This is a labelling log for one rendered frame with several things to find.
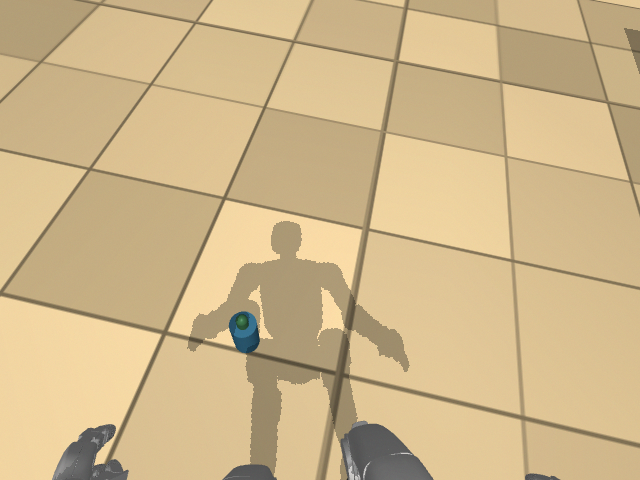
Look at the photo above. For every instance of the bottle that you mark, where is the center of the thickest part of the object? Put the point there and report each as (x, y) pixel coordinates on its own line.
(244, 330)

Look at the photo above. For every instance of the left robot hand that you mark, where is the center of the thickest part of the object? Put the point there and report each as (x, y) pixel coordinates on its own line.
(78, 459)

